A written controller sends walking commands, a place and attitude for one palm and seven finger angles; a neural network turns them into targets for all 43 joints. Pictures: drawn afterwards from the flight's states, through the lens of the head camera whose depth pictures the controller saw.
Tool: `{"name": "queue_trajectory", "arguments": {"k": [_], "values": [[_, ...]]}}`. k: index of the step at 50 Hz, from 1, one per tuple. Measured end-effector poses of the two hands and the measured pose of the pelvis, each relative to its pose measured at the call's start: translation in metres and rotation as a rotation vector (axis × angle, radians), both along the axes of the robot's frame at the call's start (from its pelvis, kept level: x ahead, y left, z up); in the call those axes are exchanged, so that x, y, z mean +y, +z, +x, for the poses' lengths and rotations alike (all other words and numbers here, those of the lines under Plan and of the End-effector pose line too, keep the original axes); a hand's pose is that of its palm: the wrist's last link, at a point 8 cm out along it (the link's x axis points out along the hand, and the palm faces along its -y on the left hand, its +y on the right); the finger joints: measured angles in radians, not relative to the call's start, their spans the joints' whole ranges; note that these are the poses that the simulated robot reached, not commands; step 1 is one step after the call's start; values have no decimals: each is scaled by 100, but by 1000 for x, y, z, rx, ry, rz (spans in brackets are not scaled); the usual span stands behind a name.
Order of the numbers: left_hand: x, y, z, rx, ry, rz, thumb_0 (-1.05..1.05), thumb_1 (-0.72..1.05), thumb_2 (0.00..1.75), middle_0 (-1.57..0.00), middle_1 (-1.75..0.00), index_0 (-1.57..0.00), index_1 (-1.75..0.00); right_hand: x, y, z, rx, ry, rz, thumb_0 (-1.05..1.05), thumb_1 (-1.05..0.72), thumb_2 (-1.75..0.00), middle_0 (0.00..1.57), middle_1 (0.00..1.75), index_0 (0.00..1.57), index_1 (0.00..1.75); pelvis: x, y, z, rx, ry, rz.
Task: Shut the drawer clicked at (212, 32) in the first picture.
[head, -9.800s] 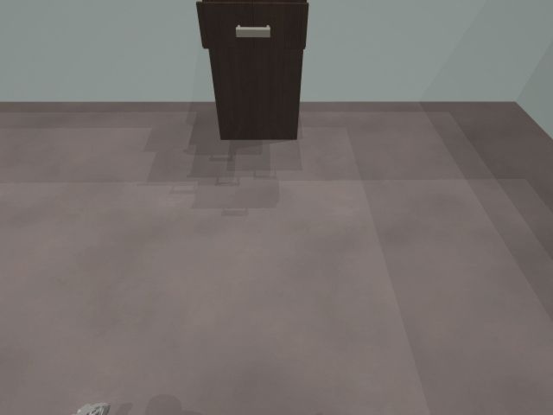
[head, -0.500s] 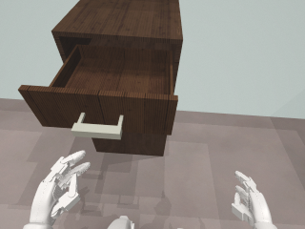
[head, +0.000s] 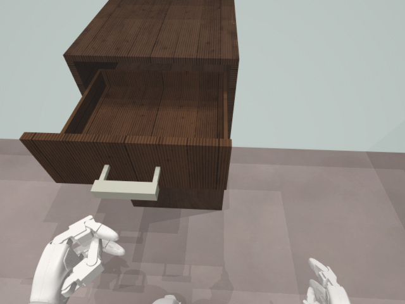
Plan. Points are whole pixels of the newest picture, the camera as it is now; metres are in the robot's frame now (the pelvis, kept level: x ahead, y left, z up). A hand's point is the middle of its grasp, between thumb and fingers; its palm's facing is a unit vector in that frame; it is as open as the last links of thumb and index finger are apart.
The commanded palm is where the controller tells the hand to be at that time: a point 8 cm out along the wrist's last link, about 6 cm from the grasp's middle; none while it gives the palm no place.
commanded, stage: raise the hand and make a fist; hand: left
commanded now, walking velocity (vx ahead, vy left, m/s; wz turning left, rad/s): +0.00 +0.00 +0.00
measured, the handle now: (128, 180) +0.36 +0.18 +0.04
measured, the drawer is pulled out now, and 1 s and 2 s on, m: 0.29 0.29 0.29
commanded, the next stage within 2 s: bring the fist close to the handle in 1.04 s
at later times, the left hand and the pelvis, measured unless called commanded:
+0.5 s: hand (106, 262) +0.17 +0.15 +0.12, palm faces -0.02 -1.00 -0.04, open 3.2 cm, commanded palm +0.14 +0.20 +0.13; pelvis +0.00 +0.02 +0.00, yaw +1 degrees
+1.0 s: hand (104, 252) +0.18 +0.15 +0.13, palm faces +0.01 -1.00 -0.07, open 3.3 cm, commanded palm +0.14 +0.20 +0.14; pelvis +0.02 +0.00 +0.02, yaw +1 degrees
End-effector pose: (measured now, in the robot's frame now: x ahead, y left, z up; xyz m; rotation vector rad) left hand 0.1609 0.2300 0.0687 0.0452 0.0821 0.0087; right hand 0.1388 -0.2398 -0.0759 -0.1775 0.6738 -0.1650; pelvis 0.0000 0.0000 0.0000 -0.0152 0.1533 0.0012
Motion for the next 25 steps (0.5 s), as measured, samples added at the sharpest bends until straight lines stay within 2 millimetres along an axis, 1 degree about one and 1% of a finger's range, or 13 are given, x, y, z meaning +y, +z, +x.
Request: {"name": "queue_trajectory", "arguments": {"k": [4, 7, 12, 16, 21, 25], "values": [[-6, 6, -5, -21, -9, -10, 1, 90, 90, -97, -113, -96, -113, -1, 7, 11, -27, 13, -23, 2, -90, -90, 20, 30, 21, 30, 6, 0, 2, -1, 2, -4], [-12, 12, -6, -43, -20, -13, 1, 90, 90, -103, -120, -103, -120, 5, 13, 24, -63, 31, -27, 2, -90, -90, 20, 30, 20, 30, 10, 0, 3, -3, 3, -6], [-16, 24, -6, -77, -20, -14, 1, 90, 90, -113, -131, -113, -131, 23, 25, 46, -130, 67, 0, 2, -90, -90, 20, 30, 20, 30, 15, 0, 5, -14, 5, -9], [-21, 34, -8, -92, -20, -21, 1, 90, 90, -121, -139, -121, -139, 40, 34, 58, -176, 104, 32, 2, -90, -90, 20, 30, 20, 30, 17, 2, 6, -28, 7, -11], [-27, 44, -11, -98, -27, -18, 1, 90, 90, -130, -149, -130, -149, 56, 40, 63, -200, 143, 62, 1, -90, -90, 20, 30, 21, 30, 19, 3, 5, -46, 10, -13], [-29, 50, -11, -102, -28, -10, 1, 90, 90, -135, -155, -135, -155, 59, 39, 59, -189, 156, 73, 1, -90, -90, 20, 30, 21, 30, 18, 5, 4, -59, 12, -12]]}}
